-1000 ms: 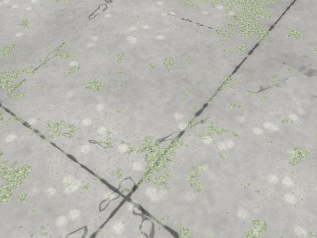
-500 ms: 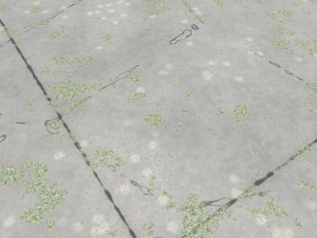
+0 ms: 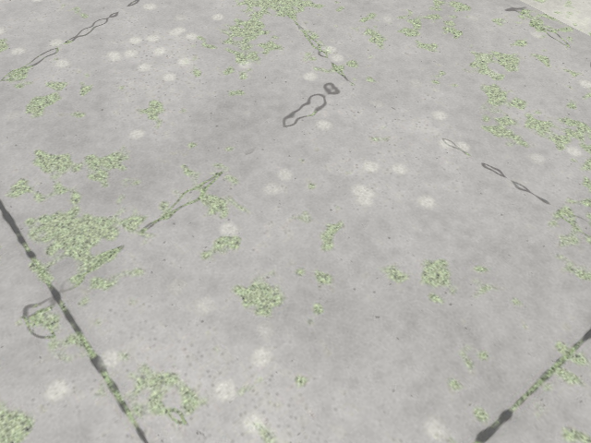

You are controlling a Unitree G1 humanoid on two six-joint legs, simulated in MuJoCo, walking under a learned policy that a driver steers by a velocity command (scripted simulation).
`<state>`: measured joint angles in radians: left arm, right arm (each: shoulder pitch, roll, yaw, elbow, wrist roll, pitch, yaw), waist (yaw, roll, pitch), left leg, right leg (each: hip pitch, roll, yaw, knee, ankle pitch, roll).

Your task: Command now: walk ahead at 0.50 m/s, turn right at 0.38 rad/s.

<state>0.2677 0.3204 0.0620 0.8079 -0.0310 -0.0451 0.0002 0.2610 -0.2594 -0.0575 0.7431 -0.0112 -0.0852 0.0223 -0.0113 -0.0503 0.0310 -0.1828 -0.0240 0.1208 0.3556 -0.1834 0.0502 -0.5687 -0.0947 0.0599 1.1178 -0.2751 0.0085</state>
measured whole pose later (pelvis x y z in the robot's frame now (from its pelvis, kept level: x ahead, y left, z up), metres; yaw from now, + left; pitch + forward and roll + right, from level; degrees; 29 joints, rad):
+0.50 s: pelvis +0.26 -0.09 -0.01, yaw -17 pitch +1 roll +1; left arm 0.27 0.29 0.07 0.71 -0.01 -0.05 -0.03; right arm 0.17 -0.30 -0.06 0.74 0.00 -0.10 0.00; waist 0.02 0.02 0.07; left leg -0.52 0.09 -0.05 1.13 -0.32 -0.01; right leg -0.29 0.10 0.02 0.44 -0.16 -0.10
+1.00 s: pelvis +0.56 -0.11 -0.01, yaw -26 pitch +1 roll +1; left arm 0.33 0.31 0.06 0.78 -0.03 -0.03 0.01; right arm 0.18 -0.26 -0.05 0.76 -0.01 -0.10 0.02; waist 0.01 -0.04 0.03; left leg -0.30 -0.01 0.09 0.45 -0.17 0.03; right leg -0.43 -0.02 0.07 1.17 -0.37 -0.02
